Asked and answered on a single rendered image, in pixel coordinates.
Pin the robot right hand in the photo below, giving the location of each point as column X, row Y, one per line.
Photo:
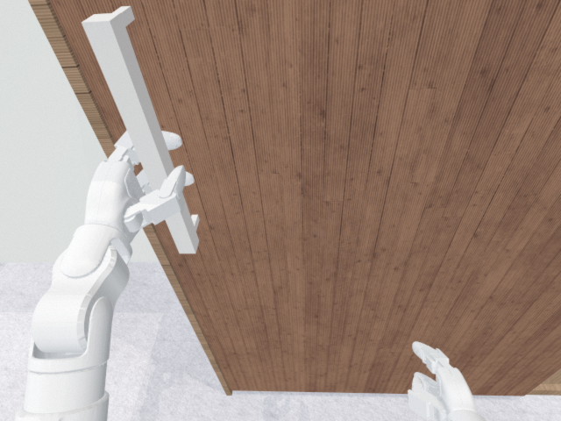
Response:
column 436, row 399

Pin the robot left hand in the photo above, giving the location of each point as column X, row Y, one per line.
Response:
column 115, row 189

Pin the handle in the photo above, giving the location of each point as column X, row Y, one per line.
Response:
column 111, row 44

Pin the robot left forearm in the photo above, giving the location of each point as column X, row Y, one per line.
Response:
column 71, row 329

